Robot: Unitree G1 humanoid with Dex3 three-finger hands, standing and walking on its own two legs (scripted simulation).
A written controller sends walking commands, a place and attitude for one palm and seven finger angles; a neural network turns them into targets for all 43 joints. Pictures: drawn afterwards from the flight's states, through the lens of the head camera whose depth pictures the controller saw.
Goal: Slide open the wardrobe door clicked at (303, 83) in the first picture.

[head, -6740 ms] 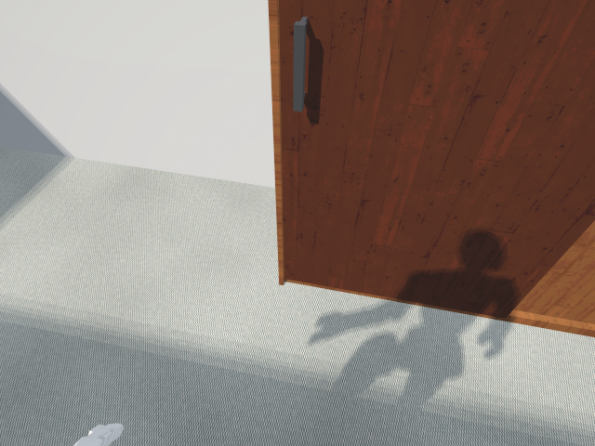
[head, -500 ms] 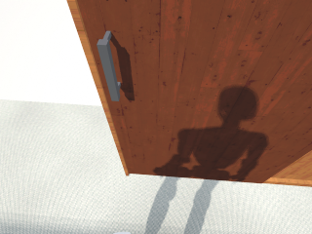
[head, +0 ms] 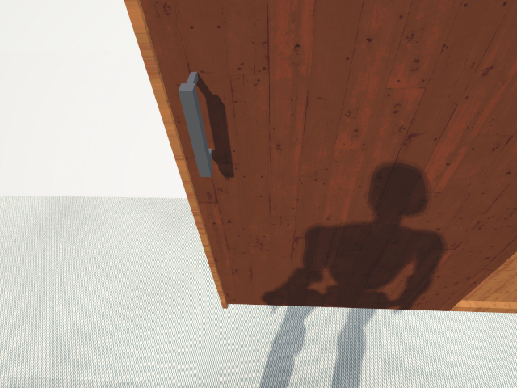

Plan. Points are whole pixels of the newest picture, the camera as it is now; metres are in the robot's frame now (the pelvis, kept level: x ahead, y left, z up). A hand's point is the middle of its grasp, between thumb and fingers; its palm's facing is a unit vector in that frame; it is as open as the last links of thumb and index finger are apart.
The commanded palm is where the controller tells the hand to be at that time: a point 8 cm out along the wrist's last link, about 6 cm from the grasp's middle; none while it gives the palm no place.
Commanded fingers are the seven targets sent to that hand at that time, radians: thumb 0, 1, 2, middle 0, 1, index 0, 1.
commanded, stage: come to a stop and stand still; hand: left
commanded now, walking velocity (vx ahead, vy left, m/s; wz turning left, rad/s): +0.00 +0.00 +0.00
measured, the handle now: (199, 127) +0.49 +0.13 +0.15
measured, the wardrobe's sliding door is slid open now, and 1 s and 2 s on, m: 0.00 0.00 0.00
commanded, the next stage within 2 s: look again from close up in 1.16 s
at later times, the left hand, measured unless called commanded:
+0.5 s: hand out of the picture +0.05 +0.15 -0.16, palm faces +0.00 -0.97 -0.23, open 7.3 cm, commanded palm none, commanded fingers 0.00 0.90 0.90 -0.20 -0.30 -0.20 -0.30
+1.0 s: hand out of the picture +0.06 +0.12 -0.17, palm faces +0.03 -0.97 -0.23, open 7.4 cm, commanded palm none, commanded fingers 0.00 0.90 0.90 -0.20 -0.30 -0.20 -0.30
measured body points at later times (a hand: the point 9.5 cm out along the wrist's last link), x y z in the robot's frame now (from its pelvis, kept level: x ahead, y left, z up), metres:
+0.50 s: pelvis +0.03 -0.04 +0.01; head +0.05 -0.05 +0.45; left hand +0.05 +0.20 -0.14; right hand +0.04 -0.26 -0.16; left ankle +0.02 +0.08 -0.73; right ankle +0.00 -0.14 -0.73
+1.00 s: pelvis +0.06 -0.06 +0.01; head +0.08 -0.07 +0.45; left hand +0.06 +0.17 -0.15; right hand +0.09 -0.28 -0.16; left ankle +0.02 +0.08 -0.73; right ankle +0.00 -0.14 -0.73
